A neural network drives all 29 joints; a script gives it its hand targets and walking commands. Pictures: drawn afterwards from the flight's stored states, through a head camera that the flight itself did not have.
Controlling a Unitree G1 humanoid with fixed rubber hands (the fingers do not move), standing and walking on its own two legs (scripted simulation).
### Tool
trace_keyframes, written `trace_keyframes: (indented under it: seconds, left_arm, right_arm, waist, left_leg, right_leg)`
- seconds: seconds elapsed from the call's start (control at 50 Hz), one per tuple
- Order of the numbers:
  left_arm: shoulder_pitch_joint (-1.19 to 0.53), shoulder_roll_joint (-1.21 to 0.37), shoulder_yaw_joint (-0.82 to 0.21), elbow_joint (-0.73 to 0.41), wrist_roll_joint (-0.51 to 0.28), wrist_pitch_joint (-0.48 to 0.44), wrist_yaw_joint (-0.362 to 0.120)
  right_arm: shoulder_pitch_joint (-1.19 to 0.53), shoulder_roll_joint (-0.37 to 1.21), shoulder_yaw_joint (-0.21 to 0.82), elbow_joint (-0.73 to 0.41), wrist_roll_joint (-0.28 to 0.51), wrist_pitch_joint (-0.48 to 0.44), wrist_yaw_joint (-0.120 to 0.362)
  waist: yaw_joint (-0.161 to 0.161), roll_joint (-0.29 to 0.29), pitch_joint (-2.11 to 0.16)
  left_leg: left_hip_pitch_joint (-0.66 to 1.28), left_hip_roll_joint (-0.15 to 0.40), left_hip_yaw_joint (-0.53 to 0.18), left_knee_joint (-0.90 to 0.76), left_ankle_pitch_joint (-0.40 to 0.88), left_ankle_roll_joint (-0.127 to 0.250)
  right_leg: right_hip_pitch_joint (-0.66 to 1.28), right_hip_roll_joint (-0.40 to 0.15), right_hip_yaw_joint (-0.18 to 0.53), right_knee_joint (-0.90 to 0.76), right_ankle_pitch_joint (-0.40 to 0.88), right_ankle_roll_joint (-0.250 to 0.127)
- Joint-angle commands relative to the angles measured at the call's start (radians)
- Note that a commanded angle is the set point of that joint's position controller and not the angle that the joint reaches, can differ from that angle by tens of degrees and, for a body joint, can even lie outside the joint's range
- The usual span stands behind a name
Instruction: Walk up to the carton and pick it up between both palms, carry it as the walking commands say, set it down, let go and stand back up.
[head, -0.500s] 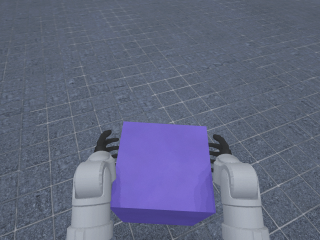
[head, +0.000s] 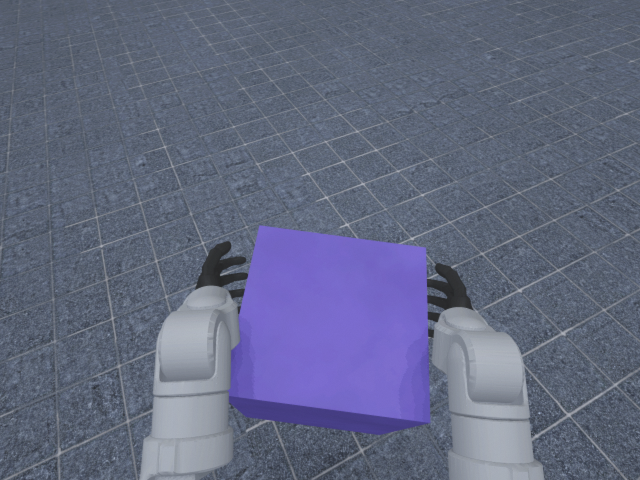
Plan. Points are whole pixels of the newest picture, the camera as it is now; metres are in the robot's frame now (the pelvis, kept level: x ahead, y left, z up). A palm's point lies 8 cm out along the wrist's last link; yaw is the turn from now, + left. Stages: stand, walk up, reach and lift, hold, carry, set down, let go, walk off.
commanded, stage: carry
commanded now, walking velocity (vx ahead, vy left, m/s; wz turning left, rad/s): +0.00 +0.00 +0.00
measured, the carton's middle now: (326, 341) +0.31 +0.00 -0.03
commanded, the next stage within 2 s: none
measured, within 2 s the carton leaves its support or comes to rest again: neither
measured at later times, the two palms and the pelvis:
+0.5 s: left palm (224, 337) +0.28 +0.12 +0.06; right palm (469, 335) +0.27 -0.17 +0.04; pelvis -0.01 -0.03 +0.00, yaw +1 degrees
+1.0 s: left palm (228, 342) +0.28 +0.12 +0.03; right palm (463, 339) +0.28 -0.17 +0.02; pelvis +0.00 -0.03 +0.00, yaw +0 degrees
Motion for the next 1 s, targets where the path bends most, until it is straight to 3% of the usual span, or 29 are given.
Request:
trace_keyframes:
  seconds: [0.0,0.06,0.1,0.12,0.14,0.16,0.2,0.24,0.26,0.28,0.3,0.32,0.36,0.4,0.42,0.48,0.58,0.6,0.64,0.66,0.68,0.7,0.74,0.8,0.82,0.84,0.86,0.88,0.98]
  left_arm:
    - [-0.205,-0.996,-0.568,-0.005,-0.397,0.041,-0.372]
    - [-0.186,-0.905,-0.443,0.207,-0.275,0.017,-0.372]
    - [-0.221,-0.909,-0.51,0.096,-0.316,0.007,-0.38]
    - [-0.233,-0.899,-0.446,0.217,-0.261,-0.028,-0.391]
    - [-0.312,-0.932,-0.49,0.146,-0.303,-0.043,-0.394]
    - [-0.351,-0.905,-0.497,0.111,-0.319,-0.055,-0.394]
    - [-0.418,-0.969,-0.578,-0.012,-0.401,-0.066,-0.398]
    - [-0.292,-0.893,-0.41,0.273,-0.256,-0.107,-0.388]
    - [-0.206,-0.848,-0.358,0.357,-0.201,-0.137,-0.386]
    - [-0.257,-0.882,-0.471,0.137,-0.302,-0.145,-0.381]
    - [-0.246,-0.884,-0.463,0.158,-0.291,-0.154,-0.383]
    - [-0.255,-0.884,-0.448,0.196,-0.273,-0.168,-0.383]
    - [-0.198,-0.803,-0.319,0.397,-0.151,-0.246,-0.381]
    - [-0.243,-0.811,-0.387,0.239,-0.195,-0.3,-0.38]
    - [-0.278,-0.846,-0.483,0.086,-0.27,-0.29,-0.376]
    - [-0.23,-0.771,-0.327,0.349,-0.133,-0.348,-0.366]
    - [-0.258,-0.795,-0.453,0.16,-0.205,-0.381,-0.353]
    - [-0.187,-0.753,-0.352,0.352,-0.117,-0.399,-0.353]
    - [-0.143,-0.72,-0.342,0.367,-0.097,-0.426,-0.348]
    - [-0.125,-0.733,-0.382,0.305,-0.117,-0.444,-0.345]
    - [-0.183,-0.738,-0.408,0.247,-0.144,-0.448,-0.348]
    - [-0.168,-0.737,-0.375,0.316,-0.127,-0.458,-0.354]
    - [-0.236,-0.736,-0.426,0.227,-0.151,-0.47,-0.348]
    - [-0.169,-0.689,-0.348,0.372,-0.081,-0.5,-0.347]
    - [-0.212,-0.718,-0.413,0.259,-0.138,-0.5,-0.347]
    - [-0.151,-0.702,-0.369,0.345,-0.107,-0.503,-0.348]
    - [-0.203,-0.739,-0.438,0.24,-0.156,-0.507,-0.347]
    - [-0.17,-0.718,-0.371,0.369,-0.103,-0.508,-0.347]
    - [-0.171,-0.713,-0.391,0.341,-0.105,-0.534,-0.346]
  right_arm:
    - [-0.516,0.951,0.674,-0.157,0.452,0.011,0.426]
    - [-0.387,0.881,0.501,0.17,0.312,-0.006,0.433]
    - [-0.402,0.904,0.545,0.08,0.351,-0.025,0.441]
    - [-0.408,0.897,0.472,0.193,0.278,-0.066,0.447]
    - [-0.486,0.912,0.493,0.099,0.299,-0.085,0.446]
    - [-0.457,0.929,0.489,0.143,0.295,-0.092,0.444]
    - [-0.551,0.96,0.559,-0.046,0.347,-0.113,0.431]
    - [-0.44,0.881,0.396,0.237,0.208,-0.154,0.422]
    - [-0.47,0.833,0.372,0.249,0.186,-0.193,0.419]
    - [-0.484,0.872,0.486,0.049,0.276,-0.195,0.414]
    - [-0.463,0.873,0.482,0.073,0.266,-0.203,0.415]
    - [-0.457,0.873,0.462,0.111,0.244,-0.217,0.414]
    - [-0.338,0.814,0.316,0.388,0.103,-0.285,0.41]
    - [-0.411,0.838,0.4,0.227,0.163,-0.332,0.406]
    - [-0.453,0.855,0.489,0.047,0.238,-0.328,0.403]
    - [-0.385,0.783,0.34,0.334,0.098,-0.385,0.396]
    - [-0.429,0.802,0.45,0.138,0.192,-0.42,0.396]
    - [-0.362,0.756,0.354,0.322,0.103,-0.441,0.396]
    - [-0.3,0.729,0.342,0.354,0.075,-0.464,0.394]
    - [-0.293,0.741,0.374,0.295,0.105,-0.48,0.396]
    - [-0.31,0.758,0.396,0.27,0.115,-0.481,0.396]
    - [-0.325,0.753,0.389,0.3,0.097,-0.49,0.395]
    - [-0.325,0.756,0.398,0.279,0.109,-0.498,0.398]
    - [-0.349,0.709,0.363,0.34,0.061,-0.537,0.391]
    - [-0.327,0.738,0.409,0.257,0.099,-0.534,0.39]
    - [-0.299,0.713,0.375,0.32,0.071,-0.539,0.389]
    - [-0.326,0.748,0.415,0.235,0.114,-0.542,0.391]
    - [-0.302,0.722,0.364,0.347,0.07,-0.544,0.393]
    - [-0.351,0.726,0.398,0.286,0.087,-0.57,0.391]
  waist:
    - [0.017,-0.11,-0.327]
    - [0.012,-0.042,-0.287]
    - [0.014,-0.03,-0.261]
    - [0.014,-0.037,-0.242]
    - [0.02,-0.013,-0.205]
    - [0.024,-0.032,-0.172]
    - [0.02,-0.095,-0.172]
    - [0.02,-0.052,-0.198]
    - [0.019,-0.048,-0.227]
    - [0.018,-0.082,-0.269]
    - [0.02,-0.063,-0.28]
    - [0.022,-0.077,-0.255]
    - [0.017,-0.099,-0.286]
    - [0.014,-0.108,-0.279]
    - [0.014,-0.09,-0.27]
    - [0.016,-0.056,-0.264]
    - [0.016,-0.014,-0.261]
    - [0.018,-0.013,-0.278]
    - [0.014,-0.043,-0.308]
    - [0.013,-0.01,-0.321]
    - [0.011,-0.053,-0.278]
    - [0.013,-0.091,-0.302]
    - [0.011,-0.031,-0.252]
    - [0.01,-0.089,-0.259]
    - [0.009,-0.094,-0.265]
    - [0.011,-0.078,-0.274]
    - [0.011,-0.04,-0.274]
    - [0.013,-0.023,-0.275]
    - [0.014,-0.062,-0.286]
  left_leg:
    - [0.116,0.134,-0.156,-0.05,0.159,-0.004]
    - [0.116,0.127,-0.133,-0.024,0.22,-0.013]
    - [0.094,0.136,-0.134,-0.032,0.159,-0.017]
    - [0.066,0.13,-0.127,-0.054,0.094,-0.014]
    - [0.045,0.138,-0.121,-0.077,0.058,-0.011]
    - [0.024,0.134,-0.133,-0.078,0.017,-0.009]
    - [0.02,0.138,-0.133,-0.079,0.014,-0.003]
    - [0.051,0.137,-0.128,-0.074,0.033,0.001]
    - [0.053,0.135,-0.141,-0.079,0.04,0.008]
    - [0.077,0.137,-0.135,-0.075,0.076,0.007]
    - [0.073,0.136,-0.134,-0.071,0.085,0.004]
    - [0.043,0.139,-0.115,-0.067,0.08,-0.01]
    - [0.066,0.135,-0.124,-0.05,0.079,0.0]
    - [0.052,0.151,-0.128,-0.05,0.113,-0.005]
    - [0.042,0.155,-0.135,-0.05,0.131,-0.003]
    - [0.041,0.148,-0.123,-0.034,0.094,-0.007]
    - [0.034,0.168,-0.151,-0.053,0.148,0.002]
    - [0.042,0.168,-0.142,-0.037,0.161,0.004]
    - [0.069,0.167,-0.135,-0.015,0.19,0.002]
    - [0.072,0.164,-0.134,-0.023,0.241,-0.005]
    - [0.042,0.169,-0.133,-0.022,0.197,0.001]
    - [0.057,0.169,-0.144,-0.025,0.181,0.009]
    - [0.017,0.168,-0.133,-0.033,0.182,-0.002]
    - [0.038,0.164,-0.127,-0.022,0.127,0.001]
    - [0.036,0.164,-0.138,-0.028,0.175,0.0]
    - [0.044,0.162,-0.132,-0.013,0.166,-0.001]
    - [0.041,0.163,-0.141,-0.029,0.194,0.002]
    - [0.054,0.154,-0.123,-0.019,0.186,0.0]
    - [0.058,0.16,-0.129,-0.013,0.195,-0.003]
  right_leg:
    - [0.104,-0.17,0.144,-0.083,0.285,-0.02]
    - [0.083,-0.168,0.137,-0.042,0.408,-0.027]
    - [0.062,-0.177,0.146,-0.073,0.373,-0.017]
    - [0.064,-0.168,0.143,-0.085,0.263,-0.009]
    - [0.029,-0.172,0.142,-0.101,0.19,0.004]
    - [0.016,-0.172,0.155,-0.113,0.116,-0.003]
    - [0.01,-0.173,0.151,-0.138,0.03,0.003]
    - [0.016,-0.166,0.153,-0.133,0.069,-0.009]
    - [0.027,-0.159,0.145,-0.116,0.095,-0.007]
    - [0.053,-0.162,0.134,-0.097,0.134,-0.003]
    - [0.054,-0.162,0.143,-0.098,0.147,-0.008]
    - [0.068,-0.164,0.136,-0.106,0.173,-0.001]
    - [0.059,-0.175,0.155,-0.114,0.185,0.003]
    - [0.071,-0.17,0.143,-0.094,0.225,0.005]
    - [0.075,-0.167,0.139,-0.1,0.237,0.013]
    - [0.05,-0.175,0.155,-0.11,0.213,0.009]
    - [0.057,-0.152,0.129,-0.072,0.166,-0.002]
    - [0.062,-0.156,0.145,-0.066,0.191,-0.006]
    - [0.058,-0.157,0.134,-0.063,0.258,0.001]
    - [0.069,-0.158,0.135,-0.038,0.296,-0.005]
    - [0.068,-0.144,0.127,-0.04,0.252,-0.005]
    - [0.072,-0.142,0.12,-0.039,0.232,0.0]
    - [0.055,-0.154,0.126,-0.035,0.218,-0.003]
    - [0.042,-0.155,0.144,-0.069,0.223,0.004]
    - [0.056,-0.148,0.125,-0.043,0.23,-0.005]
    - [0.058,-0.163,0.145,-0.056,0.278,0.003]
    - [0.051,-0.153,0.139,-0.03,0.248,-0.003]
    - [0.044,-0.158,0.14,-0.042,0.259,0.001]
    - [0.067,-0.146,0.129,-0.035,0.253,-0.002]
